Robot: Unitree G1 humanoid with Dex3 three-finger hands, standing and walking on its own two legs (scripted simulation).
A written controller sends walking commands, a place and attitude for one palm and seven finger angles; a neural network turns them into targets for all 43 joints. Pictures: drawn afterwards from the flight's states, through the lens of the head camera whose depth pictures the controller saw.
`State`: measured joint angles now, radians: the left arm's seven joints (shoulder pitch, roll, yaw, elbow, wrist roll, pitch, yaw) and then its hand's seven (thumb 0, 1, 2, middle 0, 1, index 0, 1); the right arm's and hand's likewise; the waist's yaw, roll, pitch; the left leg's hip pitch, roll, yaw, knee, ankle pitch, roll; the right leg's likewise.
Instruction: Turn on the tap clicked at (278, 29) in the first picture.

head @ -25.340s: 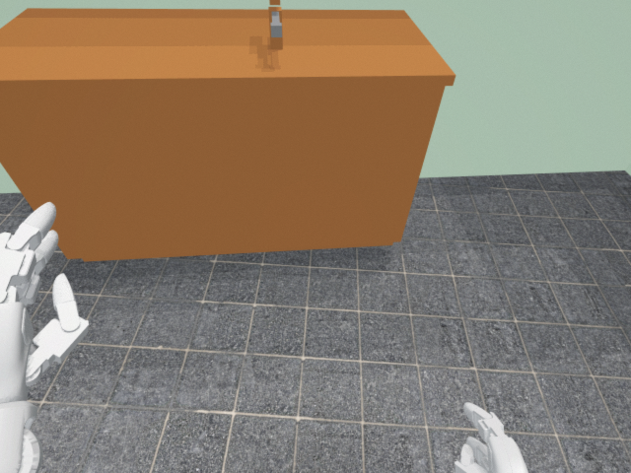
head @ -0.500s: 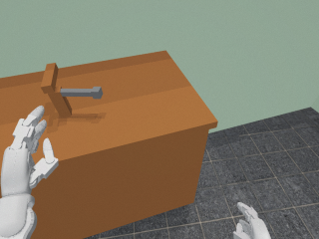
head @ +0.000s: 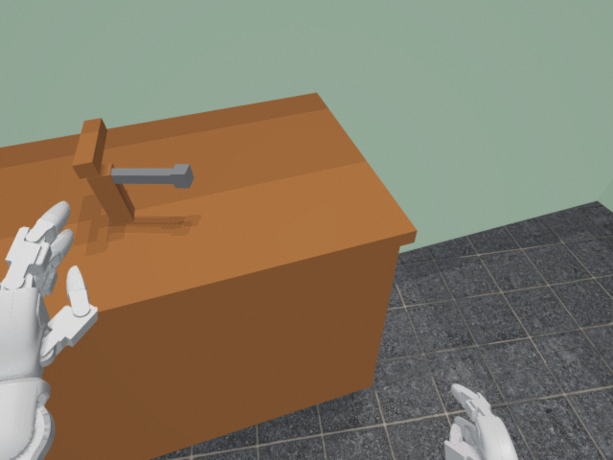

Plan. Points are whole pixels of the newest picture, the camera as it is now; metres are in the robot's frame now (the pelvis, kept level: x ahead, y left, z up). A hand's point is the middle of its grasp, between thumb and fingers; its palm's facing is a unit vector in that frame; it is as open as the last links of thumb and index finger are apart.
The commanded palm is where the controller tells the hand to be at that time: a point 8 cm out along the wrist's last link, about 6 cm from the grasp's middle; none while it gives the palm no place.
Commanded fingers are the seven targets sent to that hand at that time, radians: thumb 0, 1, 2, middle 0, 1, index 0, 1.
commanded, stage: step back with the hand held close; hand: left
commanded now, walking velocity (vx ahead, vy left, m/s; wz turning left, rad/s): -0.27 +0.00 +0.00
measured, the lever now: (182, 176) +0.49 +0.27 +0.12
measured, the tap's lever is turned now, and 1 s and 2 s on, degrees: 70 70 70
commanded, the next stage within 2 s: stop stepping back and stand still in 1.22 s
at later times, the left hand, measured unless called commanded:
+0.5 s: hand (58, 357) +0.16 +0.26 +0.15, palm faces +0.37 -0.78 -0.50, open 7.4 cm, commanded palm +0.11 +0.30 +0.17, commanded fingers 0.00 0.90 0.90 -0.20 -0.30 -0.20 -0.30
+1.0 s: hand out of the picture +0.09 +0.29 +0.16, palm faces +0.47 -0.74 -0.47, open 7.4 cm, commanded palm +0.03 +0.32 +0.17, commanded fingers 0.00 0.90 0.90 -0.20 -0.30 -0.20 -0.30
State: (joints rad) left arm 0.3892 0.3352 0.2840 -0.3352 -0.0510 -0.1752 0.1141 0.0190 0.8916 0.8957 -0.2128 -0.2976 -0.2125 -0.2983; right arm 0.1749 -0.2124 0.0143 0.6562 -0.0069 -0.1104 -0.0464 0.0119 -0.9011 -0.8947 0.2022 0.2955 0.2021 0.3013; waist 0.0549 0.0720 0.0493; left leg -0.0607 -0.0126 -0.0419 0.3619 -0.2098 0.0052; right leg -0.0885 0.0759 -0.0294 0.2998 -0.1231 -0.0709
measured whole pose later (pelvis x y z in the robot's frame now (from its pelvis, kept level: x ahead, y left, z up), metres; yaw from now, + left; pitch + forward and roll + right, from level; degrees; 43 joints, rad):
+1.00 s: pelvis -0.11 +0.03 -0.02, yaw +4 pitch +0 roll -1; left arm 0.48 0.42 0.41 -0.58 -0.02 -0.16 0.19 0.02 0.89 0.90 -0.22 -0.30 -0.22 -0.30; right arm 0.19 -0.18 -0.03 0.60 -0.01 -0.06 -0.08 0.01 -0.90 -0.89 0.20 0.30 0.20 0.30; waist 0.01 0.01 0.08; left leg -0.43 0.00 0.01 0.60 -0.19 0.03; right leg -0.51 0.07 0.03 0.98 -0.36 0.02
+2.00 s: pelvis -0.25 -0.02 -0.01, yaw +2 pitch -1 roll +0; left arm 0.46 0.33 0.32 -0.42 -0.04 -0.10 0.18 0.02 0.89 0.90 -0.21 -0.30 -0.21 -0.30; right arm 0.26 -0.19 0.02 0.63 0.00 -0.07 -0.07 0.01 -0.90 -0.89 0.20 0.30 0.20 0.30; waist -0.01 0.04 0.00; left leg -0.25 0.02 0.03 0.54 -0.28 0.00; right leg -0.21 0.02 -0.04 0.55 -0.32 -0.04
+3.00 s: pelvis -0.25 -0.02 +0.00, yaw +1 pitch +0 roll -1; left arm 0.49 0.35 0.31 -0.48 -0.06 -0.11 0.16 0.02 0.89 0.90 -0.21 -0.30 -0.21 -0.30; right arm 0.19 -0.21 0.00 0.59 0.00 -0.07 -0.07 0.01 -0.90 -0.89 0.20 0.30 0.20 0.30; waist 0.01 0.04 0.04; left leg -0.23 0.02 0.03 0.44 -0.21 0.00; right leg -0.17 0.03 -0.04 0.39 -0.22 -0.03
